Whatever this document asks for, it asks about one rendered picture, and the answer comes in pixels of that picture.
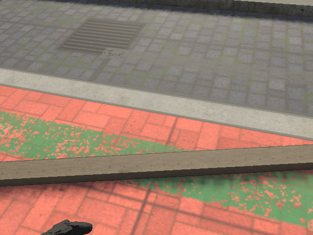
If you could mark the robot left hand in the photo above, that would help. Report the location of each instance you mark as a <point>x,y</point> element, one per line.
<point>67,227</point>

